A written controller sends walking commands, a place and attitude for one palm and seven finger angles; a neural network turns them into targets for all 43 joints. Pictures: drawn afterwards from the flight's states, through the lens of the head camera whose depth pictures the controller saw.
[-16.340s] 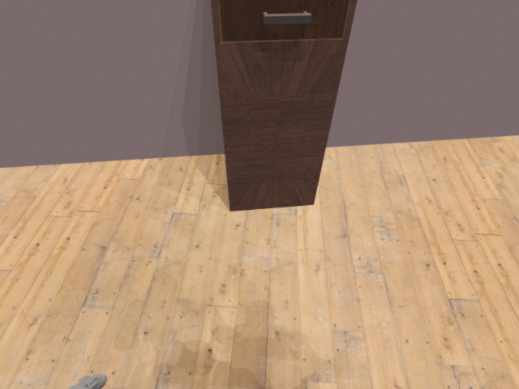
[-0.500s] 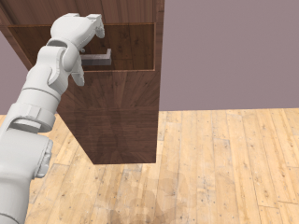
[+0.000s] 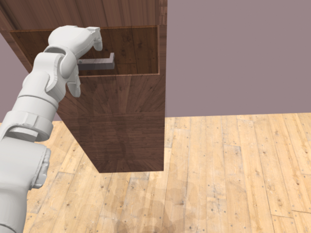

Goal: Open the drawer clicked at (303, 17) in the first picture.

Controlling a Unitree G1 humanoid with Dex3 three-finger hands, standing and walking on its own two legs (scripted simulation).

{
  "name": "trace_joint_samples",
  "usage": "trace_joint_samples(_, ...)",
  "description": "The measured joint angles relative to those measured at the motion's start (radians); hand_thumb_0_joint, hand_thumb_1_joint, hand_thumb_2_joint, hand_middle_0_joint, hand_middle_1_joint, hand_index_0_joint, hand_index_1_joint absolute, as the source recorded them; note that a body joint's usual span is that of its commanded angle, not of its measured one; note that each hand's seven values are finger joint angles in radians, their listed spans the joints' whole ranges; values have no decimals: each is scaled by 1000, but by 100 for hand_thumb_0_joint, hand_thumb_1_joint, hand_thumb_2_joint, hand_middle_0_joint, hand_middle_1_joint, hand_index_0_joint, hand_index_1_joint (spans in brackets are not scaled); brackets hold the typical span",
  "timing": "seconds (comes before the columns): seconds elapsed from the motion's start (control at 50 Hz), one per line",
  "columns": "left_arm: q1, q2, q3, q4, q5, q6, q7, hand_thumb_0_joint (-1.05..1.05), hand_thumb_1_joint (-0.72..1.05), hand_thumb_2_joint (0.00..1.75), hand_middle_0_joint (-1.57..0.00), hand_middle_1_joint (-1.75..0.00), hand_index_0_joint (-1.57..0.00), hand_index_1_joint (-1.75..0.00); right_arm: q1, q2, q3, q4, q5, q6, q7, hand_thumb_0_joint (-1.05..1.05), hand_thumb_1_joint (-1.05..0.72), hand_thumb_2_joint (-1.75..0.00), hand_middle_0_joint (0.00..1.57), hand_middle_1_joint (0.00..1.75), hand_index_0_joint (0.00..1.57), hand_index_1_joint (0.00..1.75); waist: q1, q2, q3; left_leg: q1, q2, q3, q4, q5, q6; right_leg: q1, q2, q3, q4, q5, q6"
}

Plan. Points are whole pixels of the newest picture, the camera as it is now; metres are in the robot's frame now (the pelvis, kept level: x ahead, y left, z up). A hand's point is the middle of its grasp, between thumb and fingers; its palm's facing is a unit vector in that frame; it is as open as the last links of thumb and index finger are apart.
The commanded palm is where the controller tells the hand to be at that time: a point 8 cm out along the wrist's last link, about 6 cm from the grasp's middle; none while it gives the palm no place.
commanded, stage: move the hooked fingers above the handle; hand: left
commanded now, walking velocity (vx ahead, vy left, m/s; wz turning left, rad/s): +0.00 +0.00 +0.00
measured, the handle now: (90, 60) +0.54 +0.20 +0.15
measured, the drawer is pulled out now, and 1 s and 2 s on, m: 0.00 0.00 0.00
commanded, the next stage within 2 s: lower the fingers behind the handle in 0.50 s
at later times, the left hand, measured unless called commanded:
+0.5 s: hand (81, 54) +0.49 +0.20 +0.20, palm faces -0.04 +0.03 -1.00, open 13.7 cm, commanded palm +0.47 +0.20 +0.26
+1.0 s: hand (91, 53) +0.50 +0.17 +0.20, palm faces +0.07 +0.00 -1.00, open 13.7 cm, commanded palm +0.47 +0.19 +0.23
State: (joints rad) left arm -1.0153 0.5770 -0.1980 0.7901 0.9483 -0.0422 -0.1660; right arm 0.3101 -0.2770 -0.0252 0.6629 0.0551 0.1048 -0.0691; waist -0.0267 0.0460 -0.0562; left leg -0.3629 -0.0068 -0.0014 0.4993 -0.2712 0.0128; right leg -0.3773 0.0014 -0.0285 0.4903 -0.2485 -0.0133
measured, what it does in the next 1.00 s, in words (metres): stands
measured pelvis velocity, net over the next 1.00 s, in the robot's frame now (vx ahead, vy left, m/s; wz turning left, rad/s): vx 0.00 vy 0.00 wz -0.02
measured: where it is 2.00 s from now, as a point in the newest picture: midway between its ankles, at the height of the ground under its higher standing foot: outside the picture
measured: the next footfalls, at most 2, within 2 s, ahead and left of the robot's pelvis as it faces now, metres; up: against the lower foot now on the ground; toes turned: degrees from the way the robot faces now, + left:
none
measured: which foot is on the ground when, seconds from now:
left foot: down 0.00-1.00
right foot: down 0.00-1.00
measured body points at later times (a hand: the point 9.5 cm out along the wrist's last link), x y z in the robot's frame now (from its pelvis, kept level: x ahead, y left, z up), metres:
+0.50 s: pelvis -0.01 -0.01 +0.00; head +0.03 -0.03 +0.45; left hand +0.49 +0.19 +0.26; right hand +0.07 -0.27 -0.13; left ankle -0.02 +0.11 -0.74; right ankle -0.01 -0.11 -0.74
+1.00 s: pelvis +0.00 +0.00 +0.00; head +0.03 -0.03 +0.45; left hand +0.49 +0.17 +0.25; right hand +0.09 -0.26 -0.14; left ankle -0.02 +0.11 -0.74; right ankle -0.01 -0.11 -0.74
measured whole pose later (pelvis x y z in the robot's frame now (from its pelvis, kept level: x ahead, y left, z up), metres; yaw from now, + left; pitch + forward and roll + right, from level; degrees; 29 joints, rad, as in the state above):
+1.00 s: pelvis +0.00 +0.00 +0.00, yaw -1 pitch +9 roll +0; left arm -1.06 0.48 -0.15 0.91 1.00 0.09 -0.04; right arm 0.25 -0.26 0.00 0.67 0.06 0.13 -0.04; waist -0.04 0.06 -0.10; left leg -0.38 0.00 0.02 0.50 -0.28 0.01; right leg -0.41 0.00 0.00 0.52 -0.26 -0.01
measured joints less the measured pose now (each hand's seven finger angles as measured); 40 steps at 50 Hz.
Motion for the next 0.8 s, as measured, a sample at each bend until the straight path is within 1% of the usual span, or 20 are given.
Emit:
trace_joint_samples(0.04, -7, -19, -6, -18, -14, -16, 21, 0, -49, 30, -33, -120, -33, -120, 1, -8, -6, 13, -2, -5, 4, 1, -90, -90, 20, 30, 21, 30, -1, -2, -4, -1, -1, -4, 4, -4, 0, 3, -1, -4, -1, -3, 1)
trace_joint_samples(0.08, -28, -36, 2, -3, -19, -14, 50, 0, -49, 30, -32, -120, -33, -120, -8, -14, -6, 24, -3, -8, 9, 1, -90, -90, 20, 30, 21, 30, -9, -2, -8, -2, -2, -3, 4, -6, 1, 1, -2, -3, -1, -4, 2)
trace_joint_samples(0.12, -53, -48, 19, 29, -12, 5, 71, 0, -49, 30, -36, -122, -33, -120, -18, -17, -3, 29, -5, -8, 16, 1, -90, -90, 20, 30, 20, 30, -16, 0, -14, -7, -3, 2, 2, -6, 2, -7, -3, 2, -1, -3, 3)
trace_joint_samples(0.18, -82, -69, 41, 81, 4, 36, 99, 0, -49, 30, -44, -129, -34, -121, -30, -19, 7, 32, -6, -1, 25, 1, -90, -90, 20, 30, 20, 30, -18, 10, -24, -12, -4, 11, -4, -2, 3, -18, -3, 11, 1, 0, 4)
trace_joint_samples(0.24, -99, -85, 61, 125, 23, 70, 111, 0, -49, 30, -48, -129, -37, -125, -44, -13, 20, 30, -5, 12, 29, 1, -90, -90, 20, 30, 20, 30, -19, 19, -31, -13, -4, 20, -10, 4, 4, -27, -3, 20, 3, 4, 6)
trace_joint_samples(0.32, -108, -74, 83, 170, 61, 105, 107, 0, -49, 30, -44, -126, -39, -128, -63, 6, 38, 15, -2, 27, 21, 1, -90, -90, 20, 30, 21, 30, -33, 26, -35, -9, 1, 34, -18, 11, 2, -33, 2, 34, 8, 10, 4)
trace_joint_samples(0.36, -110, -58, 85, 195, 71, 122, 100, 0, -49, 30, -42, -125, -39, -128, -65, 13, 46, 3, 3, 31, 13, 1, -90, -90, 20, 30, 21, 30, -41, 27, -34, -5, 4, 40, -20, 12, 0, -34, 5, 40, 11, 11, 3)
trace_joint_samples(0.4, -112, -42, 86, 214, 75, 125, 87, 0, -49, 30, -39, -123, -38, -127, -64, 17, 51, -6, 8, 30, 5, 1, -90, -90, 20, 30, 21, 30, -47, 25, -29, -2, 6, 41, -20, 14, -2, -33, 8, 41, 13, 12, 1)
trace_joint_samples(0.5, -97, 8, 77, 225, 74, 107, 40, 0, -49, 30, -35, -121, -34, -123, -42, 10, 46, -20, 14, 19, -11, 1, -90, -90, 20, 30, 21, 30, -53, 15, -13, -10, 11, 36, -13, 16, -7, -39, 12, 35, 18, 13, -5)
trace_joint_samples(0.56, -59, 23, 66, 169, 62, 68, 22, 0, -49, 30, -33, -121, -33, -122, -14, -1, 24, -21, 8, 8, -13, 1, -90, -90, 20, 30, 21, 30, -41, 11, -6, -17, 13, 28, -6, 13, -9, -40, 13, 28, 18, 12, -7)
trace_joint_samples(0.6, -28, 20, 49, 106, 44, 38, 17, 0, -49, 30, -33, -120, -33, -121, 7, -8, 7, -14, 3, 2, -12, 1, -90, -90, 20, 30, 21, 30, -30, 10, -5, -17, 12, 21, -2, 9, -8, -34, 13, 20, 15, 9, -8)
trace_joint_samples(0.66, 0, -1, 41, 36, 19, -3, 34, 0, -49, 30, -32, -120, -33, -121, 23, -16, -9, 6, -1, -1, -8, 1, -90, -90, 20, 30, 21, 30, -18, 7, -7, -11, 11, 11, 3, 2, -8, -21, 11, 11, 11, 4, -8)
trace_joint_samples(0.7, -1, -16, 39, 31, 7, -10, 56, 0, -49, 30, -32, -120, -33, -120, 21, -18, -10, 20, 0, -1, -2, 1, -90, -90, 20, 30, 21, 30, -18, 4, -11, -8, 10, 7, 4, -1, -7, -15, 10, 7, 8, 0, -7)
trace_joint_samples(0.76, -22, -34, 43, 62, 9, 16, 96, 0, -49, 30, -32, -120, -32, -120, 5, -18, -6, 30, 0, -3, 11, 1, -90, -90, 20, 30, 20, 30, -23, 1, -15, -13, 8, 8, 4, -4, -7, -20, 7, 8, 10, -2, -6)
trace_joint_samples(0.8, -32, -47, 46, 71, 16, 39, 115, 0, -49, 30, -35, -124, -32, -120, -5, -16, -4, 30, -2, -3, 19, 1, -90, -90, 20, 30, 20, 30, -20, 4, -20, -18, 6, 10, 3, -3, -6, -26, 6, 10, 10, -2, -5)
